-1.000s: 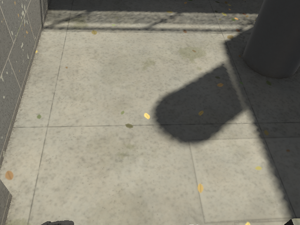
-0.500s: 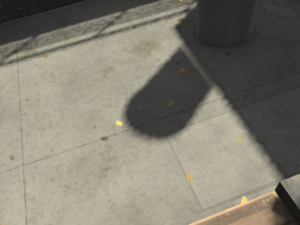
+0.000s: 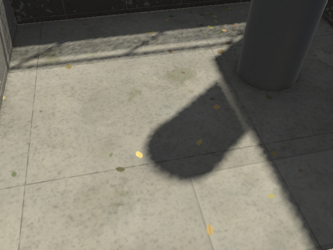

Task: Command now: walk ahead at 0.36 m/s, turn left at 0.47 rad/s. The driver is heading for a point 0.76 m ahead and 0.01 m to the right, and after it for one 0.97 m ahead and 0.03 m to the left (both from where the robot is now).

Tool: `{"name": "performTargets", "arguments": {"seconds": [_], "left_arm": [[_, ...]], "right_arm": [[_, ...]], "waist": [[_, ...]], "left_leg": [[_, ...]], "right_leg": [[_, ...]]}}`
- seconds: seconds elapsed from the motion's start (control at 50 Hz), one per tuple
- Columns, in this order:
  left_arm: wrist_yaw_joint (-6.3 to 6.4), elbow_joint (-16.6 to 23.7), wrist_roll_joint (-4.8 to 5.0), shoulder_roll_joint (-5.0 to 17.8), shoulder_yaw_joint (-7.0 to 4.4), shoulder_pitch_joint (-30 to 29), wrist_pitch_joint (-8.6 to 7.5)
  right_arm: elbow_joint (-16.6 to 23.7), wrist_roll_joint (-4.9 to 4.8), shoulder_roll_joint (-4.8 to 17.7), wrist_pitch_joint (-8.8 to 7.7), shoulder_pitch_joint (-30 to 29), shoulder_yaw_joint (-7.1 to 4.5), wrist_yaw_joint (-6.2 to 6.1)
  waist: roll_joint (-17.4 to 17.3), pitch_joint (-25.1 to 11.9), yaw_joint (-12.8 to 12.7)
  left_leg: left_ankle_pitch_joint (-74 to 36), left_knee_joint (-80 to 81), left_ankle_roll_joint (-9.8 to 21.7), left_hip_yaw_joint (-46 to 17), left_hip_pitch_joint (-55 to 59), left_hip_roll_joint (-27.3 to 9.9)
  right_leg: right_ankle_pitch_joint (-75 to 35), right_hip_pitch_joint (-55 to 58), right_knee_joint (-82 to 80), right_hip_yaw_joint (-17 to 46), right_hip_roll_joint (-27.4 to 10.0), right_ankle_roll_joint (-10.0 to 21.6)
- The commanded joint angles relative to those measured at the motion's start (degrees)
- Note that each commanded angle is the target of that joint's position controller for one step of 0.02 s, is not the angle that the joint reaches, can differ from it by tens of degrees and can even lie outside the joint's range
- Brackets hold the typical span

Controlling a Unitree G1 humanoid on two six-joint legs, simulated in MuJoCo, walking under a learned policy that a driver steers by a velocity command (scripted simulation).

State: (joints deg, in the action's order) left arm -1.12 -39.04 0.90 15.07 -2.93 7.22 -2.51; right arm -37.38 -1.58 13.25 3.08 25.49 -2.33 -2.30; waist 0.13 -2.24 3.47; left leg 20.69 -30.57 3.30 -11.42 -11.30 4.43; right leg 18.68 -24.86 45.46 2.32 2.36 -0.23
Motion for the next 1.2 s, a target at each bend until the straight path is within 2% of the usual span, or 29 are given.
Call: {"name": "performTargets", "arguments": {"seconds": [0.02, 0.08, 0.1, 0.12, 0.16, 0.18, 0.28, 0.34, 0.42, 0.48, 0.52, 0.54, 0.58, 0.6, 0.62, 0.64, 0.66, 0.7, 0.74, 0.78, 0.82, 1.02, 1.04, 1.08, 1.1, 1.12, 1.14, 1.16, 1.2], "left_arm": [[-1.12, 0.94, -1.13, 2.41, -1.1, 7.76, -2.1], [-0.67, -1.47, -0.44, 4.55, -2.24, 18.96, -2.33], [-0.62, -2.83, -1.86, 7.84, -2.18, 22.12, -2.18], [-1.53, -5.28, -0.87, 13.12, -4.41, 21.68, -2.99], [-1.93, -5.05, 0.02, 9.23, -3.44, 18.54, -3.93], [-1.79, -4.93, 0.29, 6.98, -2.58, 17.1, -3.81], [1.2, -6.92, -0.91, 2.9, -0.71, 17.64, -4.07], [4.15, -7.97, -0.16, 2.41, 0.26, 19.31, -2.74], [4.79, -9.77, 0.1, 2.88, 0.35, 22.88, -0.55], [4.12, -9.75, 0.82, 3.28, 0.47, 21.44, 0.89], [3.61, -13.41, 0.78, 2.77, -0.04, 23.62, 0.64], [2.24, -13.93, -0.03, -2.3, 0.58, 25.91, -0.63], [0.63, -10.86, 1.88, 3.0, -0.03, 31.15, -3.47], [1.5, -6.51, 3.18, 3.79, 0.14, 26.27, -3.19], [3.16, -7.24, 2.87, 6.32, -1.48, 18.75, -1.83], [3.94, -7.49, 2.71, 4.76, -1.09, 17.31, -0.76], [4.06, -8.31, 1.72, 2.68, -0.93, 16.82, 0.12], [3.9, -7.26, -0.9, -0.09, -1.07, 14.76, 0.36], [2.79, -7.02, 0.08, -0.8, -0.94, 14.61, 0.31], [1.35, -4.95, 0.6, 2.37, -1.71, 6.65, -1.41], [-0.36, -2.26, -1.84, -0.21, -1.07, -0.21, -1.96], [-5.89, 1.72, 0.7, -1.35, 0.94, -12.47, -1.36], [-5.52, -0.91, 1.21, -0.15, 0.45, -4.64, -1.16], [-4.11, -7.81, -1.14, 6.41, -2.66, 14.98, -1.51], [-3.16, -10.34, -1.23, 11.28, -3.18, 21.04, -0.82], [-2.49, -9.78, -0.38, 11.64, -3.19, 23.69, -1.21], [-1.74, -7.99, 0.09, 11.42, -3.86, 25.88, -0.47], [-0.83, -6.7, 0.39, 10.39, -3.58, 21.4, 0.3], [0.83, -2.72, -0.99, 9.56, -2.69, 8.32, -0.78]], "right_arm": [[8.27, 0.38, 6.72, -1.21, -13.11, -1.87, 0.34], [7.86, -1.8, 3.17, -1.2, -9.75, -0.93, 0.94], [5.76, -0.68, -0.6, -2.04, -0.21, -0.09, 0.81], [5.93, -2.29, 2.18, -3.2, 1.6, -1.41, 0.53], [5.54, -2.3, 7.18, -3.35, -10.1, -2.44, -0.94], [4.41, -1.13, 7.23, -2.99, -10.16, -2.46, -1.02], [2.13, -0.28, 4.91, -3.84, -13.66, -2.36, 3.01], [5.23, 2.73, 0.72, -5.44, -22.94, -0.54, 5.78], [7.05, 0.97, 0.25, -4.54, -26.01, -0.24, 6.77], [1.77, 0.41, 1.37, -4.13, -15.17, -1.45, 5.73], [-5.73, 1.51, 3.13, -4.87, 2.2, -3.4, 4.49], [-9.69, 2.57, 5.33, -5.14, 12.81, -3.14, 4.55], [-7.84, 0.23, 6.77, -5.18, 6.58, -3.0, 5.41], [-9.98, -0.47, 12.94, -5.6, 4.15, -5.11, 5.45], [-6.31, 1.13, 2.34, -6.87, -6.68, -1.77, 5.42], [-6.89, 1.99, 1.84, -7.91, -10.43, -1.42, 4.84], [-7.22, 1.73, -0.65, -9.09, -12.65, 0.11, 4.46], [-11.43, 2.55, 1.63, -9.03, -6.75, -0.71, 2.65], [-13.7, 3.54, 4.26, -8.88, -3.01, -1.33, 1.64], [-13.59, 2.52, 2.74, -9.68, -2.71, -1.04, 0.38], [-15.46, 1.14, 1.96, -9.74, 0.03, -0.43, -1.09], [-16.0, 1.28, 4.14, -6.35, 5.7, -0.17, -0.94], [-15.86, 1.34, 6.74, -5.98, 1.66, -0.75, -0.42], [-16.07, 1.3, 7.55, -7.29, 1.36, -0.92, 1.15], [-14.96, 3.45, 1.94, -8.41, 5.59, -0.35, 1.9], [-11.84, 1.27, 5.53, -10.23, 9.58, 0.56, 2.91], [-6.47, -0.83, 7.92, -11.2, 0.14, 0.44, 3.25], [-5.29, 0.15, 8.96, -11.15, -5.05, -0.13, 2.57], [-4.43, -0.11, 7.39, -10.42, -6.18, -0.4, 1.18]], "waist": [[-7.66, -2.55, -8.81], [0.54, -2.12, -11.68], [17.43, -4.59, -5.48], [19.18, -1.87, -2.96], [0.99, 7.12, -4.77], [-0.33, 6.64, -3.91], [3.41, 3.59, -2.55], [2.36, 4.35, -4.93], [5.66, 5.69, -9.13], [3.49, 5.33, -4.42], [-0.42, 1.32, 3.27], [-11.36, -4.09, 4.97], [-10.54, -11.03, -0.96], [-12.2, -12.04, -3.08], [4.22, -3.45, -4.84], [-2.12, 1.33, -6.76], [2.27, 8.13, -8.76], [-3.39, 6.83, -7.46], [-4.67, 4.37, -7.44], [-3.67, 5.81, -4.91], [-2.04, 6.98, -2.83], [-0.84, 11.8, 3.59], [-2.63, 9.41, -1.19], [3.43, -1.81, -10.51], [16.94, -6.6, -8.33], [17.23, -21.73, -9.81], [11.84, -25.31, -14.22], [0.5, -20.76, -12.2], [-5.21, -12.81, -3.49]], "left_leg": [[-12.8, 2.35, 10.18, -11.86, -15.15, -7.92], [-7.68, -21.92, 4.5, -10.89, -20.34, -1.16], [17.01, -38.42, 1.85, -8.26, -32.96, 6.07], [17.73, -43.21, 1.33, -6.92, -42.67, 3.55], [7.79, -46.69, 1.33, -4.91, -47.38, -0.93], [3.35, -44.54, 1.39, -4.4, -44.63, -2.0], [-31.73, -27.94, 1.77, -4.18, -38.57, -3.57], [-52.81, -8.34, -1.13, 6.48, -22.39, -2.41], [-47.48, -0.68, -1.61, 11.54, -11.33, -2.17], [-35.41, 10.38, -0.05, 10.88, -9.35, -5.74], [-41.6, 20.17, 4.11, 10.88, 13.42, -9.35], [-63.68, 2.84, 8.78, 3.82, 34.45, -16.22], [-58.76, -7.35, 13.16, -3.63, 34.09, -23.11], [-14.01, 4.13, 20.91, -17.56, 27.6, -31.0], [4.62, 12.56, 15.82, -15.74, 13.36, -26.19], [1.22, 12.5, 15.6, -19.83, 3.59, -28.48], [-10.63, 12.86, 12.32, -10.98, -8.88, -24.74], [-21.34, 11.64, 11.49, -3.21, -10.13, -19.26], [-31.89, 8.64, 11.51, -1.73, -5.5, -19.36], [-23.09, 6.78, 5.1, 3.67, -0.06, -15.41], [-13.71, 5.76, 2.69, 13.23, -11.93, -11.02], [-18.59, -18.96, 3.87, 9.2, 11.12, -18.83], [-20.94, -25.35, 3.82, 8.46, 6.76, -20.11], [-32.62, -53.79, 0.99, 15.42, -6.06, -12.59], [26.42, -83.77, -3.8, 17.52, -34.62, -5.43], [27.22, -89.3, -5.58, 6.77, -43.66, -5.18], [20.73, -79.7, -5.35, 4.06, -50.66, -6.17], [17.6, -74.17, -4.23, 5.09, -48.53, -8.33], [-0.45, -60.53, -4.49, 2.92, -45.26, -10.35]], "right_leg": [[-5.41, 15.27, 6.51, -3.8, 0.64, -0.63], [-0.28, 26.51, -16.41, 4.94, -4.65, 5.2], [-32.25, 34.72, -12.99, 23.27, -17.6, 11.69], [-19.17, 30.68, -22.52, 42.54, -27.83, 17.53], [-16.85, 22.22, -20.59, 33.23, -25.15, 17.42], [-19.53, 18.83, -19.5, 26.9, -21.93, 15.01], [-4.18, 12.08, -12.55, 11.74, -12.15, 8.63], [2.17, -0.99, -10.21, 4.39, -8.18, 9.13], [3.92, -4.21, -1.4, 2.13, -7.08, 9.33], [-7.47, 7.52, 13.8, 5.42, -8.36, 7.58], [-14.67, 0.14, 43.02, 4.85, -5.11, 6.03], [28.71, -22.41, 71.46, 3.29, 2.88, 4.08], [18.62, -37.18, 70.73, 11.52, -1.54, 4.82], [12.97, -41.23, 69.58, 6.43, -4.05, 3.38], [-4.04, -38.54, 53.87, 10.8, -6.73, 4.43], [-8.56, -35.25, 50.61, 11.59, -7.78, 3.75], [-12.95, -29.59, 38.74, 12.83, -8.61, 1.05], [-14.14, -24.91, 29.56, 11.48, -8.65, -0.91], [-19.95, -27.08, 29.54, 11.79, -7.51, -0.14], [-34.69, -30.38, 11.24, 12.94, -6.08, 2.71], [-55.99, -12.29, -5.07, 5.21, -3.19, 2.84], [-43.21, -20.48, -22.63, 2.98, -5.85, 4.66], [-39.62, -9.6, -25.11, 3.81, -8.58, 6.49], [-45.29, 24.96, -24.9, -5.63, -0.96, 9.88], [-71.12, 51.65, -6.13, 5.32, -10.11, 15.46], [-70.69, 66.23, 0.99, 20.65, -18.08, 25.45], [-38.04, 67.1, -11.4, 30.29, -21.47, 27.98], [-32.14, 57.94, -16.89, 30.25, -18.83, 24.35], [-12.06, 34.4, -24.03, 41.38, -23.64, 24.04]]}}
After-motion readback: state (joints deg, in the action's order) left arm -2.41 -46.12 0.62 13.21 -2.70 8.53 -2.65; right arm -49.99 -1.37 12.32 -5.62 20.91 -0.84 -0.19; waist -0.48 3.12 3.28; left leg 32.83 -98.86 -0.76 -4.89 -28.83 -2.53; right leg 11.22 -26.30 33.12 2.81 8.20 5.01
